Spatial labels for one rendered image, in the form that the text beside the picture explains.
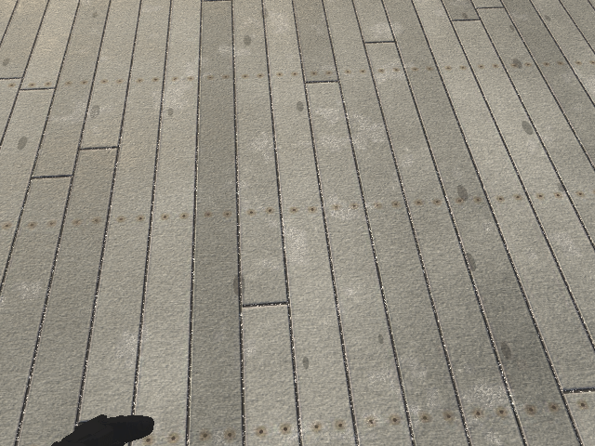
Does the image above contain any robot left hand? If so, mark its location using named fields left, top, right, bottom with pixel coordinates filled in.
left=51, top=414, right=154, bottom=446

